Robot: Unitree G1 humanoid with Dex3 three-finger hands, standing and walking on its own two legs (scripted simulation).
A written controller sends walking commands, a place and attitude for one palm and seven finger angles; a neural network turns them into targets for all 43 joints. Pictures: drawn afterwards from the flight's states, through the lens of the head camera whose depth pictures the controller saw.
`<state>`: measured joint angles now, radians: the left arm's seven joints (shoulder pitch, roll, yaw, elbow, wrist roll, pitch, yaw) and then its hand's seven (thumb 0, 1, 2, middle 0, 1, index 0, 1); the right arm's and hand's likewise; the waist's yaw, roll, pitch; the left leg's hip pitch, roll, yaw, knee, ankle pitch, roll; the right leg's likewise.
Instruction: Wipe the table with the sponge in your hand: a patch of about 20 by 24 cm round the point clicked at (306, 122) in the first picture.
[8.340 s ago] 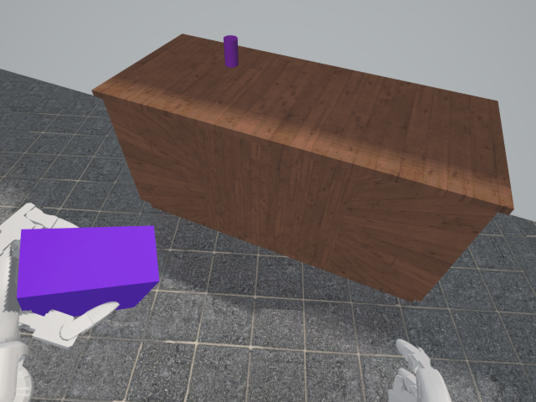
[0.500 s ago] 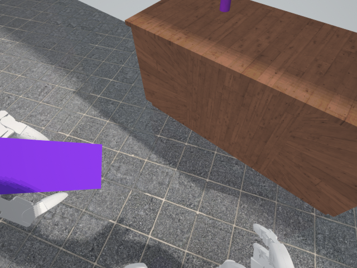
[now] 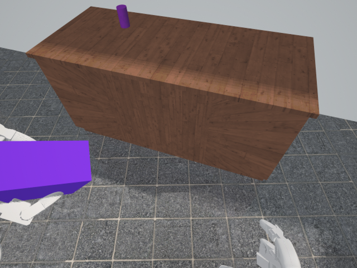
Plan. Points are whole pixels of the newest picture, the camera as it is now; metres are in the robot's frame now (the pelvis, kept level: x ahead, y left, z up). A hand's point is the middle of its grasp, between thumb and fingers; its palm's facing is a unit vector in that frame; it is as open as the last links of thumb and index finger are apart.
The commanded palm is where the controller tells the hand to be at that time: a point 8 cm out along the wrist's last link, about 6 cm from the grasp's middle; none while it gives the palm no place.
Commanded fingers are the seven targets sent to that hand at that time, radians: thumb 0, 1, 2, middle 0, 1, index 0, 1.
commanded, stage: turn to face it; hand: left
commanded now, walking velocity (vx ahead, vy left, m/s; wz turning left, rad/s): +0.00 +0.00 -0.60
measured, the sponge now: (53, 172) +0.23 +0.23 +0.16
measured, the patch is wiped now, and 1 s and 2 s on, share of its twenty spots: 0.00 0.00 0.00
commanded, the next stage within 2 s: take the last steps up to it in 1.02 s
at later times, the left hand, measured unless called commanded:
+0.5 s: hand (114, 189) +0.20 +0.12 +0.18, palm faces +0.21 -0.86 -0.46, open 10.7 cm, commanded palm +0.16 +0.16 +0.19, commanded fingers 0.00 0.10 1.30 -1.20 -1.60 -1.20 -1.60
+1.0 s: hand (211, 227) +0.17 -0.02 +0.16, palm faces -0.10 -0.87 -0.48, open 10.7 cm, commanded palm +0.12 +0.06 +0.19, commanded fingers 0.00 0.10 1.30 -1.20 -1.60 -1.20 -1.60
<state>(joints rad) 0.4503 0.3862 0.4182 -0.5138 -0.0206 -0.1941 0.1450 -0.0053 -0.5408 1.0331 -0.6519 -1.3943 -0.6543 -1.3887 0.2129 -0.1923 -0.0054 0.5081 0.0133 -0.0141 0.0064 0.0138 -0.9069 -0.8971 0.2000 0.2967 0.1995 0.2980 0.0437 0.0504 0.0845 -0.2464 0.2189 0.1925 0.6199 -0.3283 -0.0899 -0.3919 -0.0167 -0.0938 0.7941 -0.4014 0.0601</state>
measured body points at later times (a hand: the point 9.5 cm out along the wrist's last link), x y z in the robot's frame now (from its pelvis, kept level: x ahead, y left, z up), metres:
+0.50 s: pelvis -0.07 -0.07 +0.01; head -0.05 -0.10 +0.46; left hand +0.18 +0.16 +0.21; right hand +0.04 -0.37 -0.08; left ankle -0.05 +0.09 -0.68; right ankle +0.02 -0.11 -0.73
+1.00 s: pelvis -0.16 -0.10 -0.01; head -0.12 -0.14 +0.44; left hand +0.16 +0.03 +0.19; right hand -0.14 -0.36 -0.13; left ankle -0.11 +0.06 -0.70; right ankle -0.18 -0.22 -0.73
